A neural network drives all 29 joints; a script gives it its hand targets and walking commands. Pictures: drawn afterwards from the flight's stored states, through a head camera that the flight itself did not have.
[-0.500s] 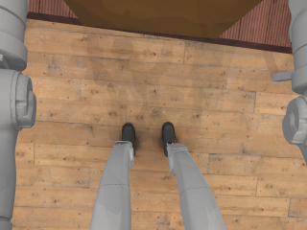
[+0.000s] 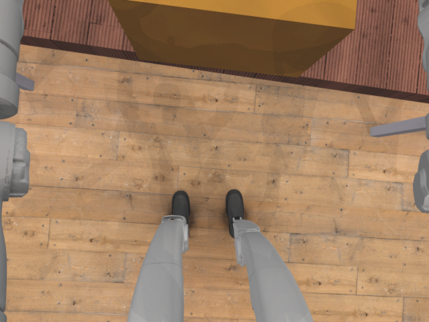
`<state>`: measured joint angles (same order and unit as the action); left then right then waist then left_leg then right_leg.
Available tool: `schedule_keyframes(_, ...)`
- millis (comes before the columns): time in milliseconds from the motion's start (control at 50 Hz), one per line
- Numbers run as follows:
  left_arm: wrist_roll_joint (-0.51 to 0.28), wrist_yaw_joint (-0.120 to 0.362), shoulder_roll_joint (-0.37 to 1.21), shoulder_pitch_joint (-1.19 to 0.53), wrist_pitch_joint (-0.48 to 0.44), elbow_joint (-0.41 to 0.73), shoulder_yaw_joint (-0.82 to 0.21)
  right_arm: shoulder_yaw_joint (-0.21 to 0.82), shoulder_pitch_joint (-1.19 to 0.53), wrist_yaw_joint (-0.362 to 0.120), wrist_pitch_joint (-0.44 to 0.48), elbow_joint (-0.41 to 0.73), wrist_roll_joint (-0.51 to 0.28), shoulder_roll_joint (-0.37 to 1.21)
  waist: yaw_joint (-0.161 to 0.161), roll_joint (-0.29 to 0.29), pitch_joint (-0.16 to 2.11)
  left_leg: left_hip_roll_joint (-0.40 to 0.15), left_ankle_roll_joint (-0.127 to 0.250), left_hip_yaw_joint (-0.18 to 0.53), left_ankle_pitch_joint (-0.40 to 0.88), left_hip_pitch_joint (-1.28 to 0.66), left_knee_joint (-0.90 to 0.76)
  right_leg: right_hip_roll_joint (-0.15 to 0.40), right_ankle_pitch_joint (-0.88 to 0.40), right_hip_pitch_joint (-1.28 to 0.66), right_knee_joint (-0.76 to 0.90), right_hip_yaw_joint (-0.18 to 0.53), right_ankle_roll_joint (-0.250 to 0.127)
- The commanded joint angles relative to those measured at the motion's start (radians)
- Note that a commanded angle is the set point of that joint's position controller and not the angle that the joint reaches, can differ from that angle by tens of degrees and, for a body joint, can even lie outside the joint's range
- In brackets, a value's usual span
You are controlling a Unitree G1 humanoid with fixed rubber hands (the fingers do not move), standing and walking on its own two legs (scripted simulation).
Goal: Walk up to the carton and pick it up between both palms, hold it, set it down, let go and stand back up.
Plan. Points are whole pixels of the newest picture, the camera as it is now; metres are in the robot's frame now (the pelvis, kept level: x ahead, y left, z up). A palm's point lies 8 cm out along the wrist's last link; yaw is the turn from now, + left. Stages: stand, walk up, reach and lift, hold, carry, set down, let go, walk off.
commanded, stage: set down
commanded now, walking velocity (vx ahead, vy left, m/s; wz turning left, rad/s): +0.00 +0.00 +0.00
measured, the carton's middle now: out of the picture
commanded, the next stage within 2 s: none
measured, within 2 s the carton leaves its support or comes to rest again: neither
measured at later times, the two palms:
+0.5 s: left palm out of the picture +0.52 +0.24 +0.03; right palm out of the picture +0.49 -0.25 +0.02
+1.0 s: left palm (38, 68) +0.44 +0.25 -0.01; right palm (401, 97) +0.43 -0.23 +0.00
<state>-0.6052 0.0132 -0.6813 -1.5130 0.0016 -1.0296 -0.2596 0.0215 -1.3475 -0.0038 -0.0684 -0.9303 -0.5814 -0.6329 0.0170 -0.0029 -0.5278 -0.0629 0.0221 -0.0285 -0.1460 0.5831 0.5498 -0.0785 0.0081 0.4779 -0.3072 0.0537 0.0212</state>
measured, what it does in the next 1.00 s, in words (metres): stands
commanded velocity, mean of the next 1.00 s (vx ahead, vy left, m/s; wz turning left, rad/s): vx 0.00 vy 0.00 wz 0.00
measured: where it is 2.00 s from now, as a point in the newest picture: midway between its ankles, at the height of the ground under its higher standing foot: (208, 223)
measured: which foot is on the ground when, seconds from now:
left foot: down 0.00-1.00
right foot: down 0.00-1.00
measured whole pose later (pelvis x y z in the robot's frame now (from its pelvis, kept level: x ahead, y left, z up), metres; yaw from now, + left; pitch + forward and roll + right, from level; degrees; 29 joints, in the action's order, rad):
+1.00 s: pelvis +0.02 -0.01 +0.01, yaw +0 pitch +4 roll -1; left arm -0.35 0.08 -0.45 -0.67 -0.18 -0.61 0.10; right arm -0.08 -0.53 0.09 0.16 -0.38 -0.35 -0.37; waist 0.02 0.01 -0.50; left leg -0.03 0.02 -0.05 -0.14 0.35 0.43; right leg -0.05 0.07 0.33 -0.33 0.08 0.01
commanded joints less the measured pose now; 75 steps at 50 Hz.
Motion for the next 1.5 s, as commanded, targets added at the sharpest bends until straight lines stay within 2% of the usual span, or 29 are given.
schedule_keyframes(0,0.067,0.005,-0.202,-0.38,-0.023,0.247,0.167,-0.148,-0.273,0.027,0.043,0.252,0.072,-0.285,-0.09,0.085,0.955,0.029,-0.105,0.033,0.519,-0.897,0.079,-0.042,-0.357,-0.336,-0.033,-0.041,0.016)
schedule_keyframes(120,0.102,0.005,-0.171,-0.256,-0.022,0.258,0.207,-0.185,-0.172,0.041,0.041,0.328,0.144,-0.217,-0.091,0.055,1.01,0.039,-0.089,0.023,0.37,-0.808,0.024,-0.029,-0.245,-0.354,-0.021,-0.05,0.006)
schedule_keyframes(200,0.11,0.018,-0.141,-0.153,-0.057,0.224,0.208,-0.15,-0.076,0.042,0.059,0.333,0.138,-0.16,-0.073,0.029,1.09,0.045,-0.072,0.013,0.332,-0.72,-0.015,-0.013,-0.221,-0.376,-0.019,-0.043,0.009)
schedule_keyframes(300,0.128,0.033,-0.125,-0.055,-0.108,0.226,0.238,-0.117,0.038,0.045,0.098,0.375,0.116,-0.117,-0.044,0.025,1.186,0.053,-0.062,-0.003,0.352,-0.675,-0.043,-0.002,-0.239,-0.417,-0.019,-0.035,0.012)
schedule_keyframes(500,0.172,0.038,-0.137,0.07,-0.144,0.369,0.357,-0.135,0.185,0.071,0.16,0.538,0.122,-0.096,-0.014,0.031,1.127,0.071,-0.068,-0.034,0.369,-0.729,-0.034,-0.016,-0.275,-0.516,-0.054,-0.032,0.02)
schedule_keyframes(660,0.24,0.065,-0.03,0.361,-0.139,0.43,0.404,-0.139,0.443,0.094,0.187,0.589,0.18,0.023,-0.014,0.019,1.373,0.066,-0.046,-0.05,0.397,-0.619,-0.069,0.014,-0.293,-0.461,-0.046,-0.02,0.009)
schedule_keyframes(760,0.248,0.066,-0.038,0.426,-0.16,0.569,0.437,-0.165,0.503,0.104,0.229,0.715,0.2,0.015,-0.02,0.038,1.322,0.062,-0.069,-0.05,0.445,-0.73,-0.063,-0.002,-0.311,-0.506,-0.063,-0.031,0.007)
schedule_keyframes(820,0.249,0.062,-0.036,0.464,-0.19,0.614,0.446,-0.178,0.536,0.104,0.258,0.75,0.217,0.019,-0.021,0.047,1.295,0.06,-0.083,-0.046,0.44,-0.754,-0.065,-0.008,-0.283,-0.488,-0.067,-0.036,0.006)
schedule_keyframes(960,0.255,0.065,0.022,0.669,-0.246,0.56,0.424,-0.155,0.702,0.086,0.284,0.686,0.243,0.102,-0.006,0.027,1.407,0.058,-0.072,-0.047,0.371,-0.614,-0.098,0.016,-0.196,-0.384,-0.047,-0.028,-0.004)
schedule_keyframes(1100,0.25,0.076,0.043,0.858,-0.332,0.583,0.414,-0.163,0.833,0.076,0.347,0.729,0.279,0.161,0.011,0.031,1.538,0.055,-0.071,-0.049,0.369,-0.509,-0.12,0.024,-0.183,-0.326,-0.05,-0.034,-0.011)
schedule_keyframes(1200,0.221,0.073,0.082,1.022,-0.413,0.538,0.359,-0.177,0.937,0.051,0.383,0.669,0.322,0.25,0.014,0.033,1.657,0.042,-0.067,-0.035,0.256,-0.339,-0.14,0.035,-0.072,-0.135,-0.049,-0.055,-0.018)
schedule_keyframes(1240,0.216,0.071,0.102,1.096,-0.448,0.526,0.331,-0.182,0.978,0.036,0.397,0.63,0.332,0.281,0.007,0.04,1.715,0.034,-0.064,-0.027,0.233,-0.25,-0.133,0.04,-0.065,-0.063,-0.063,-0.062,-0.022)
schedule_keyframes(1280,0.221,0.073,0.111,1.144,-0.478,0.505,0.312,-0.182,1.005,0.029,0.415,0.585,0.339,0.292,-0.011,0.041,1.666,0.034,-0.066,-0.032,0.24,-0.206,-0.117,0.038,-0.09,-0.064,-0.083,-0.06,-0.024)
schedule_keyframes(1340,0.236,0.089,0.125,1.189,-0.517,0.428,0.309,-0.174,1.038,0.039,0.455,0.464,0.361,0.31,-0.033,0.031,1.417,0.05,-0.058,-0.039,0.25,-0.127,-0.108,0.033,-0.1,-0.112,-0.096,-0.041,-0.025)
schedule_keyframes(1420,0.264,0.114,0.126,1.21,-0.554,0.299,0.332,-0.14,1.051,0.054,0.528,0.299,0.354,0.35,-0.039,-0.006,1.107,0.074,-0.035,-0.028,0.14,-0.04,-0.119,0.045,-0.009,-0.174,-0.104,-0.013,-0.017)
schedule_keyframes(1480,0.272,0.121,0.123,1.207,-0.573,0.254,0.327,-0.103,1.045,0.052,0.577,0.22,0.336,0.359,-0.034,0.019,1.035,0.074,-0.04,-0.029,0.114,-0.065,-0.104,0.047,0.018,-0.181,-0.123,-0.005,-0.019)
